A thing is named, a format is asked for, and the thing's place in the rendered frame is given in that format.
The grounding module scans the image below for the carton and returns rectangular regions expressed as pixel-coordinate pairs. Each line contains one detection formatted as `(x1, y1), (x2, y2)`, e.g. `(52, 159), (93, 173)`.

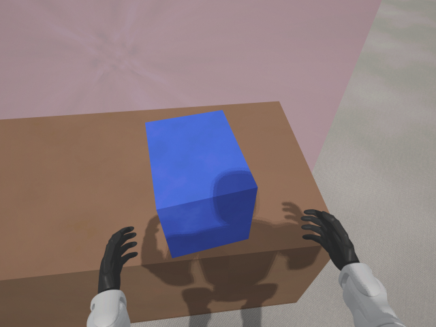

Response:
(145, 110), (258, 258)

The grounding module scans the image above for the robot right forearm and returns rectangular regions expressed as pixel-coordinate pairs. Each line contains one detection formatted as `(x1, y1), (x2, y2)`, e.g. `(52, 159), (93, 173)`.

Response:
(339, 263), (406, 327)

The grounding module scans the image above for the robot left forearm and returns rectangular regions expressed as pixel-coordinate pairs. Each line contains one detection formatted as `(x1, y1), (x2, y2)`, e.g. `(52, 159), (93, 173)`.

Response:
(87, 290), (131, 327)

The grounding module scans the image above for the pedestal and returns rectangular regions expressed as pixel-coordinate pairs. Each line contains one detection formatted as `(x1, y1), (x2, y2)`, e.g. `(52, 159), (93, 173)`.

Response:
(0, 102), (330, 327)

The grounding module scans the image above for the robot left hand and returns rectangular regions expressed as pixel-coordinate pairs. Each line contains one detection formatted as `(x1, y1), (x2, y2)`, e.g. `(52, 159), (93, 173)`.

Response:
(98, 226), (138, 294)

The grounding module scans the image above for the robot right hand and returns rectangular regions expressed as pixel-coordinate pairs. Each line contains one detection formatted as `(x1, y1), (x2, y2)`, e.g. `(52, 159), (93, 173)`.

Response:
(301, 209), (360, 271)

